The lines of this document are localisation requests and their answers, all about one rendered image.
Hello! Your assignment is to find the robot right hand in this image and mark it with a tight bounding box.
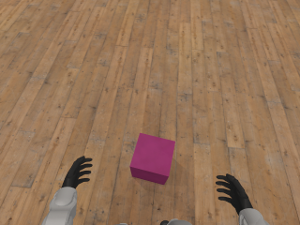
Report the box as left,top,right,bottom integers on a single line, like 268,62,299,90
216,173,253,216

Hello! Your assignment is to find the robot left hand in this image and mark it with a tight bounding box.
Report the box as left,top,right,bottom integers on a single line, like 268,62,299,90
61,156,93,188

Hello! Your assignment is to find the robot left forearm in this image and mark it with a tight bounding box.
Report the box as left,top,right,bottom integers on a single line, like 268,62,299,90
41,187,78,225

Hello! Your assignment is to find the robot right forearm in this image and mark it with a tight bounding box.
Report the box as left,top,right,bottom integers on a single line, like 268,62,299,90
238,208,269,225

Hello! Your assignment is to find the carton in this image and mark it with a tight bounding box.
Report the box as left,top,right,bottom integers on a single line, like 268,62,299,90
129,132,175,185

